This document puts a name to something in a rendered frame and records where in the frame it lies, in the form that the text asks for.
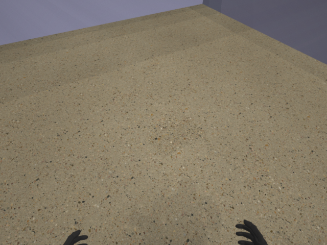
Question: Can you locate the robot right hand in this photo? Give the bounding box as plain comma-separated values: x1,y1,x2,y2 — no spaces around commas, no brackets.
236,220,268,245

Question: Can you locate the robot left hand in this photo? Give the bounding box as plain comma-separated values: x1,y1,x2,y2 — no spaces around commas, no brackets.
63,230,88,245

